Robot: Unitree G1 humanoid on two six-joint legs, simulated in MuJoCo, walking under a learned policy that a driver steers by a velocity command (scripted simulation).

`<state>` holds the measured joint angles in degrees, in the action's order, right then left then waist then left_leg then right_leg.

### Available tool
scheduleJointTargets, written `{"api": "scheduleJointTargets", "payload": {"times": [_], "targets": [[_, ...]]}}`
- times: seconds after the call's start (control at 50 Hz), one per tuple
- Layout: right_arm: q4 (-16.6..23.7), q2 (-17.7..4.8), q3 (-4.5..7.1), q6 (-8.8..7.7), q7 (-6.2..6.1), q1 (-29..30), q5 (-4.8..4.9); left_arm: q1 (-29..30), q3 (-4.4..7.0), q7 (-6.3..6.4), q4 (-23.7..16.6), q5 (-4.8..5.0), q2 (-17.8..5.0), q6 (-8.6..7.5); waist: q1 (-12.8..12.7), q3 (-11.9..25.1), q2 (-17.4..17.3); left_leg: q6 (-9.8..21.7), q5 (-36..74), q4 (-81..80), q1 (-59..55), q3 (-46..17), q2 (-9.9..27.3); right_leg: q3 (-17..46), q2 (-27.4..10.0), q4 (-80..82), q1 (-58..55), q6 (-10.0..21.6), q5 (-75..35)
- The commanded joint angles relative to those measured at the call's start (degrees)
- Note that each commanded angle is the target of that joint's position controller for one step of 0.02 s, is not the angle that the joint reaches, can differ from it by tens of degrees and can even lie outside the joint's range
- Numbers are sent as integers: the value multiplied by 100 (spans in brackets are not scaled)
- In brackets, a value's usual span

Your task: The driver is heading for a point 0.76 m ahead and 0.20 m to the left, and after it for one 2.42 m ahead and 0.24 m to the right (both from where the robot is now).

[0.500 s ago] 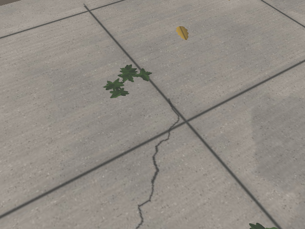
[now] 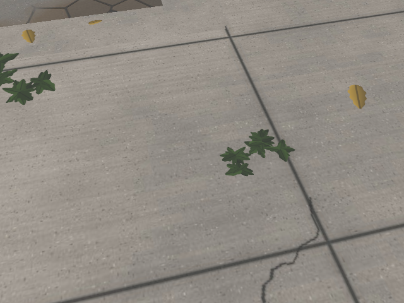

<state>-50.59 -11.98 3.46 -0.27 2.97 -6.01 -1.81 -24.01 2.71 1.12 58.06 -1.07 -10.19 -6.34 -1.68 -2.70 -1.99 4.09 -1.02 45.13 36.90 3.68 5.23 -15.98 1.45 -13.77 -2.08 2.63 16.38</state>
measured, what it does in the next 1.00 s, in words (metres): walks ahead, turning left: left foot, then right foot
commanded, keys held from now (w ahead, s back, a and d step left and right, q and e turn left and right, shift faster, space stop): w+q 0.58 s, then w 0.42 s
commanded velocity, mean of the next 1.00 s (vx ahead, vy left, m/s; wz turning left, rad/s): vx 0.50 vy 0.00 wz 0.45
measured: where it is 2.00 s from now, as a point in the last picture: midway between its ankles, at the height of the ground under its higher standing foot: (164, 249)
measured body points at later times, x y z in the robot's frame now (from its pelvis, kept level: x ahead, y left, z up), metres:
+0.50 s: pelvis +0.26 +0.06 +0.00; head +0.29 +0.08 +0.45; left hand +0.37 +0.34 -0.11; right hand +0.33 -0.21 -0.12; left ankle +0.19 +0.08 -0.74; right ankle +0.45 -0.08 -0.67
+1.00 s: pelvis +0.54 +0.11 +0.01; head +0.57 +0.10 +0.46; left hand +0.42 +0.34 -0.12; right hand +0.77 -0.06 -0.12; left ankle +0.54 +0.27 -0.68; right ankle +0.56 +0.02 -0.74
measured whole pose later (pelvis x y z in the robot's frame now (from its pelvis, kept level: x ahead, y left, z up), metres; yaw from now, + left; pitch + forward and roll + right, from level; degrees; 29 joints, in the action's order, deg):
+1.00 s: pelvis +0.54 +0.11 +0.01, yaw +27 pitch +1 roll -1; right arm -45.9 -15.3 2.1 -1.8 2.3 -10.5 -2.5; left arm -22.7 2.5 -1.0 51.6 -0.6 -13.5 -5.0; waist -1.9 -1.3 -2.9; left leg 1.8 -11.1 53.6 34.0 -2.1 3.1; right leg -3.4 3.5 -15.1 5.7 3.7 10.4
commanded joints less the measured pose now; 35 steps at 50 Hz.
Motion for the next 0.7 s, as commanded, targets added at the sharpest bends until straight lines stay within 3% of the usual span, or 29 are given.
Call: {"api": "scheduleJointTargets", "payload": {"times": [0.02, 0.08, 0.12, 0.14, 0.16, 0.18, 0.2, 0.22, 0.24, 0.28, 0.32, 0.36, 0.44, 0.56, 0.6, 0.64, 0.68, 0.7], "targets": [[547, -109, -48, -68, 54, 650, -21, -238, 143, 64, -185, -9, -802, -20, -24, -375, 571, 149, -90, -592, -62, 356, -148, 341, -1689, 340, 7, 429, -3206], [569, -251, 15, -63, 27, 459, -42, -206, 188, 115, -177, -34, -982, 83, 157, -143, 737, 459, -856, -830, -631, 630, -552, 63, -1768, -496, -454, 383, -5283], [374, -437, 120, -84, -25, -320, -48, -134, 247, 115, -220, -47, -1169, 195, 477, 329, 821, 719, -1408, -1030, -1490, 720, -949, -7, -1792, -1874, -531, 383, -6139], [153, -591, 213, -139, -75, -1047, -79, -64, 259, 80, -282, -23, -1220, 247, 808, 737, 650, 880, -1245, -1520, -2507, 607, -1100, -74, -1733, -3081, -105, 277, -5523], [-7, -1098, 388, -173, -156, -1779, -154, 5, 225, 49, -461, -1, -1094, 251, 1130, 1255, 116, 1197, -1751, -1872, -3869, -665, -245, -73, -1544, -4806, 1146, 84, -3585], [167, -1710, 523, -119, -185, -1477, -52, 5, 149, -77, -956, 72, -543, 191, 647, 1603, -1297, 2132, -1652, -2543, -5489, -4026, 1382, 406, -128, -7023, 3860, -319, 1429], [199, -1666, 503, -19, -227, -1662, 41, 759, 202, -116, -1156, 23, -987, 103, 923, 1506, -190, 2147, -1420, -3034, -5305, -4273, 1445, 1577, -205, -7194, 4556, -276, 1120], [149, -1400, 426, -22, -285, -1349, 75, 1026, 159, -140, -1257, 89, -868, 25, 719, 796, 31, 1946, -1075, -3057, -4697, -3436, 1355, 1715, -540, -6862, 4744, -214, 560], [141, -1077, 344, -67, -293, -1097, 108, 874, 155, -120, -1166, 94, -863, -15, 418, 329, 426, 1654, -291, -3150, -3871, -2873, 1087, 1716, -753, -6186, 4362, -203, 238], [205, -818, 243, -193, -335, -758, 158, 676, 152, -113, -1106, -118, -806, 176, 49, 234, 417, 1353, 642, -3208, -3113, -2073, 518, 1770, -904, -5536, 3631, -316, 145], [182, -879, 227, -320, -311, -917, 205, 652, 144, -158, -1159, -191, -739, 367, -31, 298, 308, 1333, 1162, -3229, -2924, -1848, 313, 1692, -871, -5203, 3485, -443, 117], [153, -1052, 261, -364, -290, -1154, 199, 990, 127, -187, -1315, -180, -709, 448, 33, 214, 202, 1267, 1154, -3314, -2831, -1765, 180, 1605, -851, -4779, 3688, -544, -223], [120, -1082, 258, -341, -278, -1703, 187, 1982, 109, -203, -1695, -147, -788, 483, 392, 32, -31, 1025, 1054, -3346, -3193, -1930, 87, 1585, -771, -3801, 4293, -621, -1034], [121, -1143, 253, -308, -343, -2247, 125, 2995, 4, -268, -2138, -93, -794, 403, 751, -18, -175, 950, 1567, -2955, -3954, -2210, 125, 1591, -427, -2647, 4436, -504, -1431], [141, -1196, 257, -308, -383, -2265, 92, 3101, -21, -279, -2255, -63, -835, 347, 740, -28, -249, 890, 1842, -2798, -4108, -2301, 215, 1583, -324, -2245, 4191, -384, -1384], [186, -1233, 250, -336, -419, -2048, 88, 2662, -5, -263, -2176, -55, -924, 290, 484, 28, -322, 666, 2292, -2615, -3916, -2247, 256, 1556, -205, -1768, 3251, -176, -1249], [185, -1323, 251, -395, -377, -1853, 88, 1423, 112, -160, -1786, -53, -1159, 216, -70, 580, -202, 432, 3527, -1421, -3735, -1989, 17, 1372, 107, -1411, 1601, 75, -1024], [202, -1221, 218, -433, -336, -1825, 111, 607, 179, -86, -1612, -111, -1336, 147, -460, 1074, -14, 332, 2776, -252, -3140, -1789, -269, 1744, -336, -1287, 372, 260, -1020]]}}
Velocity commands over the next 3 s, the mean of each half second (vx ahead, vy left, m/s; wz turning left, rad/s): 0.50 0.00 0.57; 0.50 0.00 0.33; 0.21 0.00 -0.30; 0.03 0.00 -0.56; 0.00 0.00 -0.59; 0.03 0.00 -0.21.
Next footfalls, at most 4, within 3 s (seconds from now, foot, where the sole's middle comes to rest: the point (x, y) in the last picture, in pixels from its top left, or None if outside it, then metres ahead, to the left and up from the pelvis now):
0.16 left None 0.23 0.09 -0.78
0.70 right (210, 268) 0.59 0.03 -0.78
1.18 left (131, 233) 0.72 0.32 -0.78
1.66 right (195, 238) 0.70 0.09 -0.78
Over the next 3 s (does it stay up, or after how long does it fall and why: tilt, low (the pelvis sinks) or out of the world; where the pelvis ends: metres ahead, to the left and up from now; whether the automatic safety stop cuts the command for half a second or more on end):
stays up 0.61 0.17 -0.01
